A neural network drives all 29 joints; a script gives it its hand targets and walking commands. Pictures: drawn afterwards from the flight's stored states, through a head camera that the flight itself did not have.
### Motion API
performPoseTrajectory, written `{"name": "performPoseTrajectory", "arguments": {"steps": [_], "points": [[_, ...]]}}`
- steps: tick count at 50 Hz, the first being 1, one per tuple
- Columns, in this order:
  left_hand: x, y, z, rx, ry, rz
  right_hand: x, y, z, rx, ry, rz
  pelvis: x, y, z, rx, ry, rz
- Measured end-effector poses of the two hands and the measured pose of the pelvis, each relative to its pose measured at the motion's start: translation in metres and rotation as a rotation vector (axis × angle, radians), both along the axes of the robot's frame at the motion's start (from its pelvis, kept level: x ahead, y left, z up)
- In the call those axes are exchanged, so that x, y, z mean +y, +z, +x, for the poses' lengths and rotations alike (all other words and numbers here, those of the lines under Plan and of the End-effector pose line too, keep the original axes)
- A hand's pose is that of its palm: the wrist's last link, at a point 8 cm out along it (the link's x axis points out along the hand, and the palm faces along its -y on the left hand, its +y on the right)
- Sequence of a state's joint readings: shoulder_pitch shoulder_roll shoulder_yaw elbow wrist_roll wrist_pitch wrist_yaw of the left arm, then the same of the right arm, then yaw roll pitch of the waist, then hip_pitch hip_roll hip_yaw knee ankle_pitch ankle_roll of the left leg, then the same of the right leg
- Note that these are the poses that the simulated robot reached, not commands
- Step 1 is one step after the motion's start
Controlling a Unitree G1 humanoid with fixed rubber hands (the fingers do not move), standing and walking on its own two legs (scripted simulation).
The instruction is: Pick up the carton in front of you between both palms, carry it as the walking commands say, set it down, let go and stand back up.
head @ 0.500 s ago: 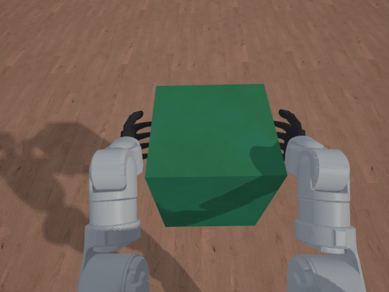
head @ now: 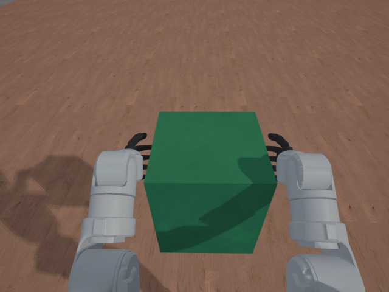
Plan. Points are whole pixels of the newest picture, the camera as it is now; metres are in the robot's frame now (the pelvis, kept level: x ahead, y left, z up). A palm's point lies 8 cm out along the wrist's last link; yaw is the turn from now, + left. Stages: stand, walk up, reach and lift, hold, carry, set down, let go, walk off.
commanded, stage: carry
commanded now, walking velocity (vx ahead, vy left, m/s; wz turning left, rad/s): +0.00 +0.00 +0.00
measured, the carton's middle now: (206, 183) +0.36 +0.01 +0.05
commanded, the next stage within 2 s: none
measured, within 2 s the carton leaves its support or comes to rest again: neither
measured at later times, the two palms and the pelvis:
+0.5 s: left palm (128, 168) +0.33 +0.16 +0.13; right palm (282, 170) +0.33 -0.14 +0.13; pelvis -0.01 +0.01 +0.00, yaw +0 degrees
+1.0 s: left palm (125, 175) +0.31 +0.16 +0.13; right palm (284, 177) +0.31 -0.14 +0.13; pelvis -0.03 +0.01 +0.00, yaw +0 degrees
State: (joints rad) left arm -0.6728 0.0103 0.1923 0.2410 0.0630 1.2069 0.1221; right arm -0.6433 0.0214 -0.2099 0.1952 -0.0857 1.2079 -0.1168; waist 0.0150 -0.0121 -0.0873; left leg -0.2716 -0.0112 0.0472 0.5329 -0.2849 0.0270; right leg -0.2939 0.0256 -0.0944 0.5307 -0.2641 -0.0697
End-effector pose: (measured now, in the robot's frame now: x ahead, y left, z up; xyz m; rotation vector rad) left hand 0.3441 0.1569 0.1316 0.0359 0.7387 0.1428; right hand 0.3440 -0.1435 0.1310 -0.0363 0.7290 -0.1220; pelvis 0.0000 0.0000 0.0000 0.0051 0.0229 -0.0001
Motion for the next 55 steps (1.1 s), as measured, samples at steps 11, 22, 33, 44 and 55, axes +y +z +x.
{"name": "performPoseTrajectory", "arguments": {"steps": [11,22,33,44,55], "points": [[0.004,-0.003,-0.001,0.023,-0.018,0.009,0.004,-0.003,-0.004,0.023,-0.007,-0.003,0.009,0.000,-0.005,0.001,-0.005,-0.002],[0.006,-0.004,-0.009,0.021,-0.013,0.004,0.006,-0.003,-0.011,0.021,-0.009,0.001,0.012,0.000,-0.012,0.000,-0.005,-0.003],[0.007,-0.003,-0.018,0.018,-0.011,0.004,0.007,-0.002,-0.019,0.018,-0.009,0.003,0.013,0.000,-0.020,-0.006,-0.004,-0.004],[0.007,-0.002,-0.026,0.018,-0.012,0.005,0.007,-0.001,-0.027,0.018,-0.008,0.003,0.013,0.000,-0.028,-0.009,-0.004,-0.004],[0.007,0.004,-0.029,-0.004,-0.016,0.008,0.006,0.006,-0.029,-0.004,-0.006,0.001,0.013,0.000,-0.030,-0.005,-0.008,-0.004]]}}
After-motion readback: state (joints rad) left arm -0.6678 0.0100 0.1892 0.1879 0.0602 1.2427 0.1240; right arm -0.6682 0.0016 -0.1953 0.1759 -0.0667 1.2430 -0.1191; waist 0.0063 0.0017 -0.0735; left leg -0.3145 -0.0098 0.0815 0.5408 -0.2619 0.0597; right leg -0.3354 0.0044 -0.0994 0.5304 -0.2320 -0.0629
